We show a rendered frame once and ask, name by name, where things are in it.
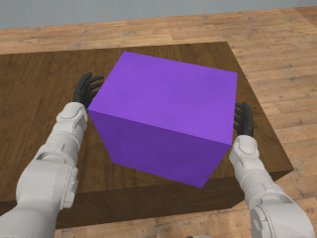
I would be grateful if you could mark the right robot upper arm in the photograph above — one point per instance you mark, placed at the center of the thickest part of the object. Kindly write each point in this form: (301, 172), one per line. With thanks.
(279, 220)

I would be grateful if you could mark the pedestal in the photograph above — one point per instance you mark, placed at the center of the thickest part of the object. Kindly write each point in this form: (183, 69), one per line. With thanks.
(34, 89)

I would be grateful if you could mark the robot left forearm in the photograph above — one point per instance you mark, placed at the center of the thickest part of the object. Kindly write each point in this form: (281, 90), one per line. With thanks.
(63, 143)

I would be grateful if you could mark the carton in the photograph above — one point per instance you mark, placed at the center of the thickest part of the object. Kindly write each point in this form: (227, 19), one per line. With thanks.
(167, 118)

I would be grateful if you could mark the robot right forearm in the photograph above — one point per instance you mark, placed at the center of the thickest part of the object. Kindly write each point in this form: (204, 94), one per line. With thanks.
(254, 180)

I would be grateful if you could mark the robot left hand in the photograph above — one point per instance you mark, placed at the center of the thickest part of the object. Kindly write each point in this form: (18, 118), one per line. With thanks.
(82, 93)

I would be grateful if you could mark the left robot upper arm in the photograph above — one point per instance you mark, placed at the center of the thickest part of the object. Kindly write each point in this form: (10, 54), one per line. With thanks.
(48, 188)

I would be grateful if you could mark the robot right hand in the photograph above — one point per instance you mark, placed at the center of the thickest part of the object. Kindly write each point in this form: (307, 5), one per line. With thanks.
(246, 123)

